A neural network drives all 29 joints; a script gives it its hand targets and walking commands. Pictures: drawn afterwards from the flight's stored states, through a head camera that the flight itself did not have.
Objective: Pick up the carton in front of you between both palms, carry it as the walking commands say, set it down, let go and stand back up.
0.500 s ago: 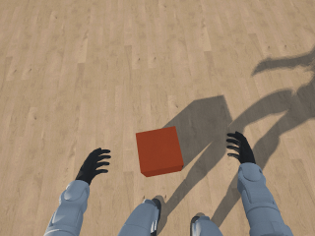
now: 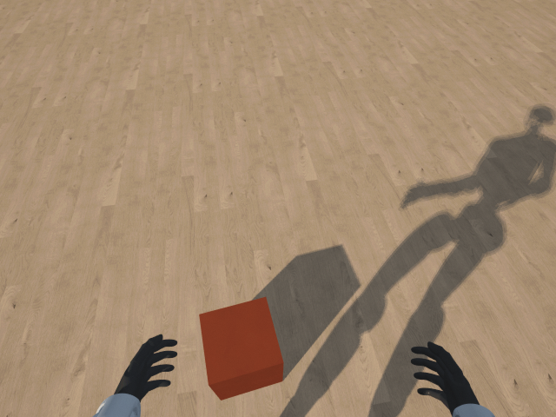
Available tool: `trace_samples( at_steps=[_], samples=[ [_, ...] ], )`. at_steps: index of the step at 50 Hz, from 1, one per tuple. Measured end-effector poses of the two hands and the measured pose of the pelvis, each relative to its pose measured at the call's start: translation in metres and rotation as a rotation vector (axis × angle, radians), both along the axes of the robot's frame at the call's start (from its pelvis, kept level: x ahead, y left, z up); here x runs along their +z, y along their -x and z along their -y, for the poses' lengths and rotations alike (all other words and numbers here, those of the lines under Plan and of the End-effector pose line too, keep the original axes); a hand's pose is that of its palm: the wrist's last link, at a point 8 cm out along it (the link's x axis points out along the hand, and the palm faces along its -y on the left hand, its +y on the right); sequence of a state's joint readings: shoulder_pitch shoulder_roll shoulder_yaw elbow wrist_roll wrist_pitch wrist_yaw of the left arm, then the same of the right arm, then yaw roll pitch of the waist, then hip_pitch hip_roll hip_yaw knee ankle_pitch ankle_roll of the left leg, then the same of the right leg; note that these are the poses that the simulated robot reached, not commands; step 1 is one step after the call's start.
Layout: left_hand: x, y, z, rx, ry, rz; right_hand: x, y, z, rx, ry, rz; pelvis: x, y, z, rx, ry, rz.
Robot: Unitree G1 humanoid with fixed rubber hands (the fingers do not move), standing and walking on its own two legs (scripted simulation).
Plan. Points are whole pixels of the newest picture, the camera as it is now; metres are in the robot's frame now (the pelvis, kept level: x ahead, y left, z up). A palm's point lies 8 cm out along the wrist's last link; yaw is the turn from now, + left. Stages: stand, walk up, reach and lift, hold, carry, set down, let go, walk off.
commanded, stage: let go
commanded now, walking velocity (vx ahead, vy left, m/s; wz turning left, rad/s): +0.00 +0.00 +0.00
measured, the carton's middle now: (243, 349) +0.38 +0.14 -0.65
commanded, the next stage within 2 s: stand in 0.36 s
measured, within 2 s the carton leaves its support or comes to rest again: neither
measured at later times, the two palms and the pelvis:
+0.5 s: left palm (86, 412) +0.14 +0.30 -0.09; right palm out of the picture +0.12 -0.24 -0.08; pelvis -0.01 +0.03 -0.01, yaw -1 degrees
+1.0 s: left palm (75, 409) +0.14 +0.32 -0.11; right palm out of the picture +0.11 -0.25 -0.08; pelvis +0.01 +0.04 +0.00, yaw -2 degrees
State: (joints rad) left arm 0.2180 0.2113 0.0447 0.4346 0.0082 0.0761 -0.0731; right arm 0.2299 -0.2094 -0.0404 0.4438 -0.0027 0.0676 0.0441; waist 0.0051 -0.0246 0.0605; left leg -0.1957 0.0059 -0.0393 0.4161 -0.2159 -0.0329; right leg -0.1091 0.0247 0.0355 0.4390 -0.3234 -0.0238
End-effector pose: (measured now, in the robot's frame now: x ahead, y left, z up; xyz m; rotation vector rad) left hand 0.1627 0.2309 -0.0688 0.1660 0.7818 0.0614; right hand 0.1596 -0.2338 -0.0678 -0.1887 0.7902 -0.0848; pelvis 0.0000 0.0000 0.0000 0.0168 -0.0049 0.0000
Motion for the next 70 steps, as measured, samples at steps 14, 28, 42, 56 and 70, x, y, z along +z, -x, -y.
trace_samples(
  at_steps=[14,28,42,56,70],
  samples=[
    [0.007,0.010,-0.025,0.044,-0.067,-0.019,-0.001,0.009,-0.017,0.001,-0.001,0.013,-0.004,0.010,-0.013,0.009,0.005,0.061],
    [-0.026,0.030,-0.076,0.014,-0.142,-0.083,-0.008,0.047,0.019,-0.059,0.204,-0.130,-0.007,0.009,-0.034,-0.023,0.018,-0.003],
    [-0.039,0.019,-0.089,-0.016,-0.169,-0.158,-0.010,0.044,0.023,-0.105,0.228,-0.177,-0.005,-0.006,-0.043,-0.035,0.022,-0.004],
    [-0.038,0.030,-0.097,-0.005,-0.191,-0.197,-0.017,0.056,0.022,-0.118,0.209,-0.223,-0.002,-0.003,-0.044,-0.035,0.020,0.011],
    [-0.040,0.061,-0.104,0.015,-0.202,-0.264,-0.019,0.077,0.032,-0.124,0.216,-0.274,0.002,0.008,-0.042,-0.032,0.020,0.027]
  ],
)
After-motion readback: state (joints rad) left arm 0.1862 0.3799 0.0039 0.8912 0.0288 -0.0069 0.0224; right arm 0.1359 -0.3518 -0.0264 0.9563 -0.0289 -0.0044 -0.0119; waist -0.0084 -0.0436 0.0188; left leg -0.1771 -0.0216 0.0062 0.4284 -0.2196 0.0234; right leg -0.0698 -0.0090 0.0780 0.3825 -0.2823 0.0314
